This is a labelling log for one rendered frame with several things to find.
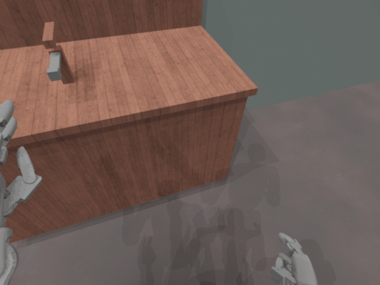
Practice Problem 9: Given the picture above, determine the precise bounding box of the tap lever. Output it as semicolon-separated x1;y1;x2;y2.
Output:
47;52;62;81

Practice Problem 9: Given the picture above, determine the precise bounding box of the counter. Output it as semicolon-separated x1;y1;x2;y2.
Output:
0;0;258;243

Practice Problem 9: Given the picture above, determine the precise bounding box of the right robot hand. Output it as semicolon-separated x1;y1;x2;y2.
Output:
271;233;318;285

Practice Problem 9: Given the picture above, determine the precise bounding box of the robot left forearm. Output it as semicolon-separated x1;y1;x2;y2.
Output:
0;227;19;285

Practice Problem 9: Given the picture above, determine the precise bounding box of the left robot hand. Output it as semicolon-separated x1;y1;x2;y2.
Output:
0;100;42;228

